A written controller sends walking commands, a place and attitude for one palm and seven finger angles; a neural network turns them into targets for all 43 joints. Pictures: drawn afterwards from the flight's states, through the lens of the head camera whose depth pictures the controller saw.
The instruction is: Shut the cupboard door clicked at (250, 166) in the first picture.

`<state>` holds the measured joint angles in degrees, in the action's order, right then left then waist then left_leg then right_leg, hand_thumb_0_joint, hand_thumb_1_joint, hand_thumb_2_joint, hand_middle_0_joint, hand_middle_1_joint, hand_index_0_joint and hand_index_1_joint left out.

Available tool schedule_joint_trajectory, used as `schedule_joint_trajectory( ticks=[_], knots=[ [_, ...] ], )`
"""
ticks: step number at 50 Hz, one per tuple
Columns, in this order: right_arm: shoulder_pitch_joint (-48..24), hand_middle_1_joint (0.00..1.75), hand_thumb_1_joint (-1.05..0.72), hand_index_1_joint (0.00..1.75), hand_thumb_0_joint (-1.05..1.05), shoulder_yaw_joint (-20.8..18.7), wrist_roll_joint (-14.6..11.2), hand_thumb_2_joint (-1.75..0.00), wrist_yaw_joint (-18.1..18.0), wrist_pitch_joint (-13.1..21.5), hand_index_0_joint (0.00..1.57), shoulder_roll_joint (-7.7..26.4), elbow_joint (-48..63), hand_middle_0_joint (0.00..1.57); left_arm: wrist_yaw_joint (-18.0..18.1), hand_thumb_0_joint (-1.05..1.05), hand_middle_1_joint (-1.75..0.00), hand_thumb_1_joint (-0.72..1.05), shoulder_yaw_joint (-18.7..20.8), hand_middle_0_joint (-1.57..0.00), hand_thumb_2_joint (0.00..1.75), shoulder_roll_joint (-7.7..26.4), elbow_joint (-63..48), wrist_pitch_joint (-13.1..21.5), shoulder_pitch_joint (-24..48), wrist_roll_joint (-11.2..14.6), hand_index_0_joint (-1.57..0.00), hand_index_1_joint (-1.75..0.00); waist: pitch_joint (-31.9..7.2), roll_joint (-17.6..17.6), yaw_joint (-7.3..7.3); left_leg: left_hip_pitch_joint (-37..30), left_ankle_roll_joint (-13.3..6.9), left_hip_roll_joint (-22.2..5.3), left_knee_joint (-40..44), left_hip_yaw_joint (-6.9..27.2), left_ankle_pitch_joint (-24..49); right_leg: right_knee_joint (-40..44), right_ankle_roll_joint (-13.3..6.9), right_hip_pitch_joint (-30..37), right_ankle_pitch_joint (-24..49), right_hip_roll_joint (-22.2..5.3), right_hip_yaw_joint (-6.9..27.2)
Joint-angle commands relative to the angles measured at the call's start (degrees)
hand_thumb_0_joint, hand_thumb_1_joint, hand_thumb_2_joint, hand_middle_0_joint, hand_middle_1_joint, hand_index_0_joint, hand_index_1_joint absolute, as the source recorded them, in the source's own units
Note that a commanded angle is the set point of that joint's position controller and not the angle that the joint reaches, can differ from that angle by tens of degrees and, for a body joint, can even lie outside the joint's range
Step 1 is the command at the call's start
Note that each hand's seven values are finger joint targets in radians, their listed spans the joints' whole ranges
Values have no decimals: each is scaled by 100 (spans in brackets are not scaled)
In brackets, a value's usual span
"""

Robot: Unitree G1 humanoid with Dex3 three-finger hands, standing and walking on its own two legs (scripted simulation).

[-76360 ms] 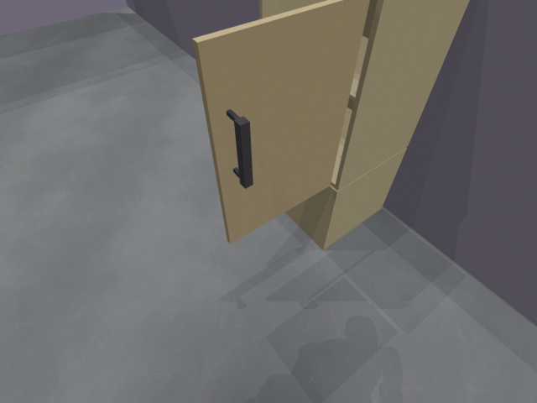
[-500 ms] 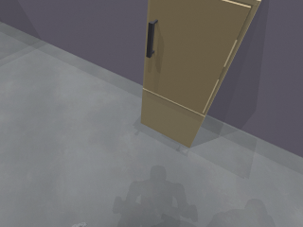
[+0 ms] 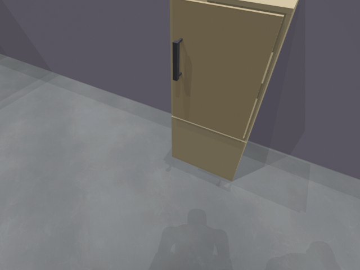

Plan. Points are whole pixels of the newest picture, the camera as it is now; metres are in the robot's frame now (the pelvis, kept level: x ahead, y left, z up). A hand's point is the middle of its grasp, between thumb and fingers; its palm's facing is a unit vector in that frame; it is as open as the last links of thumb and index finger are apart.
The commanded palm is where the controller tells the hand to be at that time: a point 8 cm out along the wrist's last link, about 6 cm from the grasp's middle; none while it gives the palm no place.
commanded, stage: let the arm hang, fingers relaxed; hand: left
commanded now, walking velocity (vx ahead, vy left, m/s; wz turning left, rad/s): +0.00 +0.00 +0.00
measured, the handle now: (178, 59) +0.94 +0.05 +0.01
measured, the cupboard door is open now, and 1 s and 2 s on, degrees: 0 0 0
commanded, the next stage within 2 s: look to check the result in 0.20 s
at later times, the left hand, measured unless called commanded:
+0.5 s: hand out of the picture -0.05 +0.17 -0.18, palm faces +0.04 -0.99 -0.16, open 7.4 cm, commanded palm none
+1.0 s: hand out of the picture -0.02 +0.17 -0.18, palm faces +0.01 -0.99 -0.17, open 7.4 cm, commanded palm none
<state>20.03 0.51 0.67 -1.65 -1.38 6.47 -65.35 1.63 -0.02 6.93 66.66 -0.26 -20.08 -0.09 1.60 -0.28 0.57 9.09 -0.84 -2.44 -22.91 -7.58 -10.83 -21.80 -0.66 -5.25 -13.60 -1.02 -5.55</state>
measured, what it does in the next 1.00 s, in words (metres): stands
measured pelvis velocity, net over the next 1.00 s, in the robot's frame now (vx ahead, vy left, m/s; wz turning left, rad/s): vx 0.00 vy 0.01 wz -0.02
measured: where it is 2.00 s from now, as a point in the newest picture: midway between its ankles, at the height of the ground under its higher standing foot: outside the picture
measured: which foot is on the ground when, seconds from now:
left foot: down 0.00-1.00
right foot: down 0.00-1.00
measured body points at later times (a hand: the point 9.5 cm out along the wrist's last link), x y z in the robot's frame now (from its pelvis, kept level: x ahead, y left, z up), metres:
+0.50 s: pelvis -0.01 +0.02 +0.00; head -0.01 +0.02 +0.45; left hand -0.05 +0.22 -0.16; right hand -0.05 -0.18 -0.17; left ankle +0.02 +0.11 -0.74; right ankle -0.02 -0.11 -0.74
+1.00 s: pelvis +0.00 +0.01 +0.00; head +0.01 +0.01 +0.45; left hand -0.02 +0.23 -0.16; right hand -0.03 -0.20 -0.16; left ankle +0.02 +0.11 -0.74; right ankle -0.02 -0.11 -0.74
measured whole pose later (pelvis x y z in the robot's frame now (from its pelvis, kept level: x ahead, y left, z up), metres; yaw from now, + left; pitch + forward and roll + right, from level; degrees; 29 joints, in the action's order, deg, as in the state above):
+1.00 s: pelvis +0.00 +0.01 +0.00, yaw -1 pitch -2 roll +0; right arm 18.4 -0.3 0.5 -1.7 -0.4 7.4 -64.7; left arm 1.8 0.4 7.0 66.1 0.5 -17.7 -0.5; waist 2.2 -0.1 1.0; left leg 9.9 -2.2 -1.1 -22.3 -9.0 -10.7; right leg -23.0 0.6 -7.4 -13.7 -2.4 -4.1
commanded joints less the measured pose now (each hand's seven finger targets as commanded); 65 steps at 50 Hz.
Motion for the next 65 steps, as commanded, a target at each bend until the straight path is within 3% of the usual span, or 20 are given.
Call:
schedule_joint_trajectory(
  ticks=[1,6,11,15,36,65],
  knots=[
    [391,30,-90,30,0,-107,11,-90,-85,110,20,457,115,20,64,0,-30,90,103,-20,90,477,-41,52,-438,-34,-20,-30,611,-125,-13,170,-75,-425,610,576,-196,551,-163,-630,57,-492,550],
    [475,30,-90,30,0,-124,10,-90,-100,95,20,388,103,20,72,0,-30,90,99,-20,90,343,41,41,-568,-49,-20,-30,767,-94,-7,303,-90,-407,670,627,-515,500,-150,-792,-110,-455,521],
    [507,30,-90,30,0,-143,10,-90,-105,109,20,379,125,20,76,0,-30,90,101,-20,90,279,52,43,-641,-61,-20,-30,672,-201,3,308,-115,-418,697,670,-593,417,-136,-825,-57,-446,515],
    [512,30,-90,30,0,-150,6,-90,-100,123,20,394,140,20,84,0,-30,90,102,-20,90,271,42,59,-640,-68,-20,-30,606,-85,4,267,-128,-430,662,670,-479,382,-125,-822,23,-451,524],
    [403,30,-90,30,0,-174,3,-90,-69,161,20,546,168,20,79,0,-30,90,136,-20,90,460,-91,58,-415,-77,-20,-30,569,-39,13,186,-141,-493,795,726,-376,279,-88,-804,162,-454,540],
    [59,30,-90,30,0,-190,-4,-90,-61,188,20,782,193,20,56,0,-30,90,162,-20,90,721,-148,132,-113,-60,-20,-30,311,41,10,-194,-130,-486,522,618,515,479,-137,-573,601,-539,602]
  ],
)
